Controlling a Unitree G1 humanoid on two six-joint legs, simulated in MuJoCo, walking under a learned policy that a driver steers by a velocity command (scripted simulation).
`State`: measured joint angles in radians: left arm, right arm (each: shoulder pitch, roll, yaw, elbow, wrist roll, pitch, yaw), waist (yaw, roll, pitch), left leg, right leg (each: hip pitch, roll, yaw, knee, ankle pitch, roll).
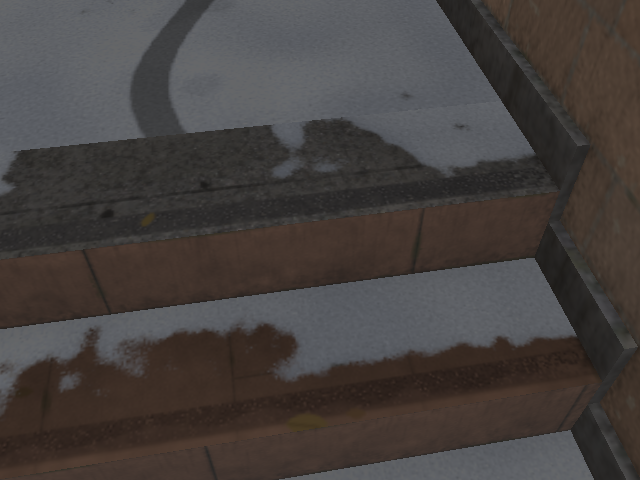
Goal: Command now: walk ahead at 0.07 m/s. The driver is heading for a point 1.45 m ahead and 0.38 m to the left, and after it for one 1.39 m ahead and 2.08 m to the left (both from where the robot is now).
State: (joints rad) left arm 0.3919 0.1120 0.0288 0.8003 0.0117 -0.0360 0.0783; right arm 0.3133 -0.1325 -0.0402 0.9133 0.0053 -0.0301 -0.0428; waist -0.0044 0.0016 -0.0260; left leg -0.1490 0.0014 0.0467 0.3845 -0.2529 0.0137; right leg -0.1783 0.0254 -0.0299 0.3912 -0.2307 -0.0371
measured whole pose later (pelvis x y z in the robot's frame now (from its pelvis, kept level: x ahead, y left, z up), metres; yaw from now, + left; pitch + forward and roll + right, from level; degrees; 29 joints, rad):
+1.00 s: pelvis +0.39 -0.02 +0.19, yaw +5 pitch +4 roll +2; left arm 0.54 0.15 0.03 1.07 0.00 -0.15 0.04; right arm -0.11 0.00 0.04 0.54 -0.01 0.00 -0.01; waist 0.03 0.00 0.05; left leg -1.37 0.02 0.08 1.81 -0.28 0.16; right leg -0.03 -0.06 -0.20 0.21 -0.24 -0.03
